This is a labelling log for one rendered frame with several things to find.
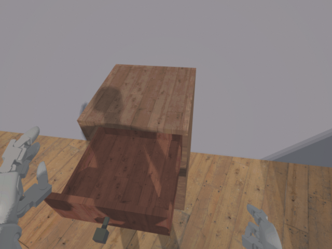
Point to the robot left forearm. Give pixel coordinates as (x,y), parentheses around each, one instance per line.
(9,236)

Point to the right robot hand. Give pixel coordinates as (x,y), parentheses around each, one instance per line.
(266,236)

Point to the handle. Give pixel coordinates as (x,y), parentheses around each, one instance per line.
(101,234)

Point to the cabinet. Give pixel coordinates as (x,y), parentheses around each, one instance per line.
(146,98)

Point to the drawer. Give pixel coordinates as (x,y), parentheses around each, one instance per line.
(127,175)

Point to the left robot hand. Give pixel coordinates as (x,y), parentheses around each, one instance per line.
(16,159)

